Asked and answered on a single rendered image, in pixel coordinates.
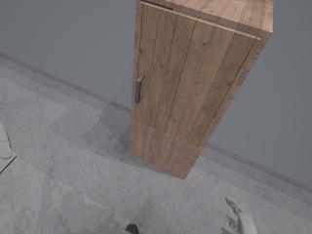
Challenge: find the cupboard door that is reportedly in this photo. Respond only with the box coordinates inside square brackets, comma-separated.
[133, 1, 261, 148]

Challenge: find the right robot hand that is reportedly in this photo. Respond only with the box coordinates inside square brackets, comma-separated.
[221, 196, 258, 234]

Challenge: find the handle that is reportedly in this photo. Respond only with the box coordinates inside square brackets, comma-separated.
[135, 74, 145, 104]

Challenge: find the robot left foot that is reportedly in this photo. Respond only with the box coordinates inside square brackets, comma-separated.
[126, 223, 138, 234]

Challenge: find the left robot hand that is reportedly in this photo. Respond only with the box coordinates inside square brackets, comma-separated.
[0, 123, 18, 174]

